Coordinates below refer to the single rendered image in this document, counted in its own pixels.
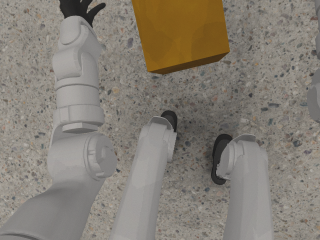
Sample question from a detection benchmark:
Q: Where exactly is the robot thigh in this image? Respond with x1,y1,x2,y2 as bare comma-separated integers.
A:
108,122,177,240
222,140,274,240

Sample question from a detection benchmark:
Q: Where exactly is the left robot hand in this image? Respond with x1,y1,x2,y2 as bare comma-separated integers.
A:
59,0,106,28

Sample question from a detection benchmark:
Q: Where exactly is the robot right upper arm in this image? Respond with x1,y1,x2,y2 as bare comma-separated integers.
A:
306,67,320,123

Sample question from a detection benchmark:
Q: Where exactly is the carton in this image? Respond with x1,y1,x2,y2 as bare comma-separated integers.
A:
131,0,230,75

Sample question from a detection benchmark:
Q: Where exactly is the robot left upper arm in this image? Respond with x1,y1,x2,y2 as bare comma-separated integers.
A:
0,132,118,240

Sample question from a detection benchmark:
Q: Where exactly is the left robot thigh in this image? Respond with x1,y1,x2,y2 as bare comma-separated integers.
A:
108,122,177,240

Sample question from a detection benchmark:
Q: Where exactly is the robot left forearm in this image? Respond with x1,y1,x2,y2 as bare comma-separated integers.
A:
47,15,105,172

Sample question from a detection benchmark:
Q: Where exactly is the right robot thigh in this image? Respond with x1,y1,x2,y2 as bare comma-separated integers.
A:
222,140,274,240

